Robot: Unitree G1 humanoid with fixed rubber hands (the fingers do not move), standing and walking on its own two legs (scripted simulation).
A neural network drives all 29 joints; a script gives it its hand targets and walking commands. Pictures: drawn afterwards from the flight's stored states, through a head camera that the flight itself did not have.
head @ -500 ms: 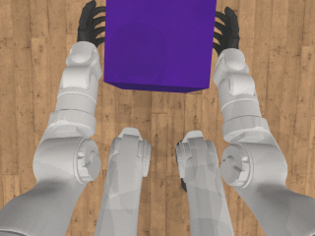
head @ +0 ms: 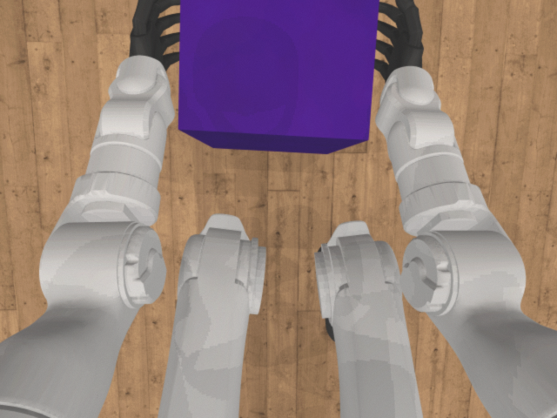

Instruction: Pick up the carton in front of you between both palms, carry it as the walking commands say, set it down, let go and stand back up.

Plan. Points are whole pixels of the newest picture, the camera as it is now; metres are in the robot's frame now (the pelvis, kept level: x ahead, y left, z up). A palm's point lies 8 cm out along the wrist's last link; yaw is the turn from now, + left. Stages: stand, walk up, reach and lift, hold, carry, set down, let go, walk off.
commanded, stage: set down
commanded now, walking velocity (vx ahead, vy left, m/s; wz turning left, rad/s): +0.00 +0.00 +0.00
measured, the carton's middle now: (275, 74) +0.52 +0.04 -0.23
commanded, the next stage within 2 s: none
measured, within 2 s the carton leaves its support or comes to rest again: rests again in 0.16 s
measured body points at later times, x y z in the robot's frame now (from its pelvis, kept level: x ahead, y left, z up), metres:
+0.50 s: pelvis -0.01 +0.00 -0.01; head +0.34 +0.02 +0.28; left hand +0.51 +0.19 -0.17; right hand +0.52 -0.12 -0.17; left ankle +0.11 +0.12 -0.34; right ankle +0.10 -0.11 -0.34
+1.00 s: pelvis -0.01 +0.00 -0.01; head +0.35 +0.02 +0.25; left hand +0.50 +0.23 -0.21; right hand +0.51 -0.16 -0.20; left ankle +0.11 +0.12 -0.34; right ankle +0.10 -0.11 -0.34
